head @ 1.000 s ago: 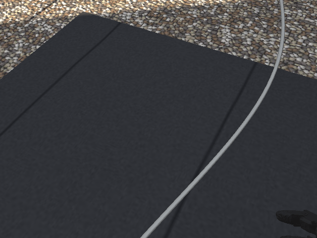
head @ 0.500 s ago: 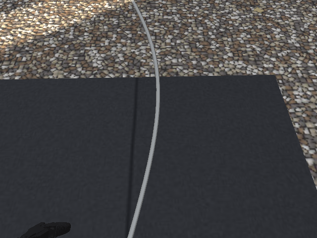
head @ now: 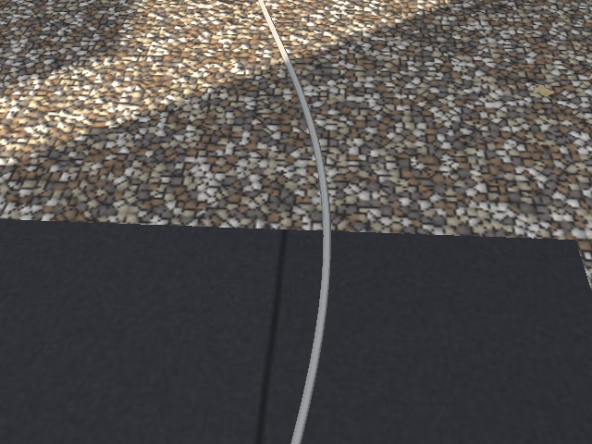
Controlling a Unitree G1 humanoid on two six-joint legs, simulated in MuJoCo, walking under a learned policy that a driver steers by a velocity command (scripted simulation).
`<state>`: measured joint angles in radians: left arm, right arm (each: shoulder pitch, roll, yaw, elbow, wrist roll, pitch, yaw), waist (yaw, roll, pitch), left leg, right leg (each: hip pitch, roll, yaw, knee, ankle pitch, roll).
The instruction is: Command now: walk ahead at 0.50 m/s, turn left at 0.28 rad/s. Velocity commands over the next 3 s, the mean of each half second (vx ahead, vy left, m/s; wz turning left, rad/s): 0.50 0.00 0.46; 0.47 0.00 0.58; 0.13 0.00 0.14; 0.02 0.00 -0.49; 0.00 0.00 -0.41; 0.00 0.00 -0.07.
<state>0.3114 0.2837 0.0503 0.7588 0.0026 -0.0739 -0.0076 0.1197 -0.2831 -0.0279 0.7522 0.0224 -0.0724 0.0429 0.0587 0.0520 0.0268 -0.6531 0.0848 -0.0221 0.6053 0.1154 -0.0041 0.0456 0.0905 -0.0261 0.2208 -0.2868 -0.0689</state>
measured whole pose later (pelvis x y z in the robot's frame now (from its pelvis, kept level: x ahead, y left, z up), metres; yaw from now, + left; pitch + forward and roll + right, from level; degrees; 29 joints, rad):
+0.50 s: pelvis +0.30 +0.05 +0.00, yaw +16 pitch +2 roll +0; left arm 0.07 0.29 0.03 0.67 0.00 -0.10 -0.01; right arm 0.34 -0.30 -0.06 0.73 0.02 -0.03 -0.01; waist -0.08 -0.03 0.03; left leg -0.13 -0.11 -0.18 0.39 -0.29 0.07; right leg -0.59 -0.04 0.12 0.55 0.02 0.07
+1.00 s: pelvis +0.56 +0.11 +0.00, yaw +35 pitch +1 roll -2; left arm 0.32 0.30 0.06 0.84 -0.01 -0.07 0.01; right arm 0.10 -0.29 -0.06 0.60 0.01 -0.02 0.05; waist 0.09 0.04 0.05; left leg -0.65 0.07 -0.01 0.68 -0.01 0.01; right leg 0.03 0.00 -0.19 0.28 -0.33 0.01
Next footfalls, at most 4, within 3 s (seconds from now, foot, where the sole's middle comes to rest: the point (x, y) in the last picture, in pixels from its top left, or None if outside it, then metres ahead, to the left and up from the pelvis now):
0.12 left None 0.25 0.13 -0.78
0.58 right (345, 410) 0.56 -0.03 -0.78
1.08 left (198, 354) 0.68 0.33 -0.78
1.52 right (285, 317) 0.79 0.13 -0.78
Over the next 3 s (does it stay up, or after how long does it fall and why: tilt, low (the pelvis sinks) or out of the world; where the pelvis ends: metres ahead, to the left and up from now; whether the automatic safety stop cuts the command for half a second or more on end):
stays up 0.71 0.20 0.00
